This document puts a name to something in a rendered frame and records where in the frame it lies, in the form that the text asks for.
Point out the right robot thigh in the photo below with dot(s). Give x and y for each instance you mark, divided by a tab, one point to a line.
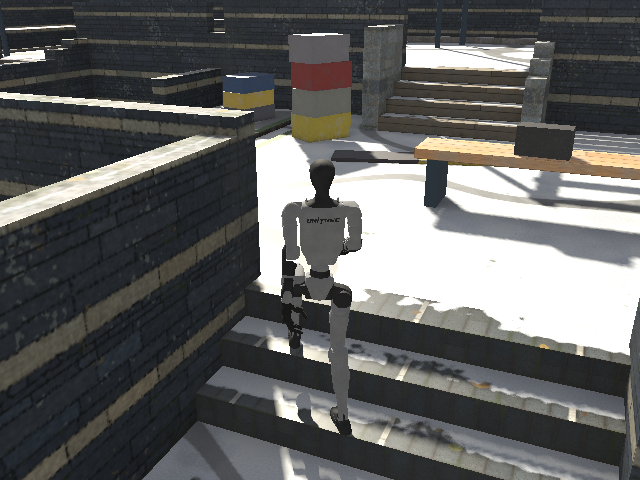
338	319

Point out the robot left forearm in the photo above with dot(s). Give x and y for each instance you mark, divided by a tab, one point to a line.
288	278

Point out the robot left hand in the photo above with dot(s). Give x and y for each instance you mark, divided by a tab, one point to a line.
286	316

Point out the robot right hand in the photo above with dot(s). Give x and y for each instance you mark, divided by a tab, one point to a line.
343	253

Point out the robot right forearm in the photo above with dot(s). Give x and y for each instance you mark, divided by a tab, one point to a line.
345	249

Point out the right robot foot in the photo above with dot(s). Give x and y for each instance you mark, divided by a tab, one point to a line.
344	426

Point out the robot right upper arm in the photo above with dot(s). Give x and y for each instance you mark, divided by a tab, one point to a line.
354	221

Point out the robot left upper arm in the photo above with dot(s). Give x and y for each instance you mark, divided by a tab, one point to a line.
289	214

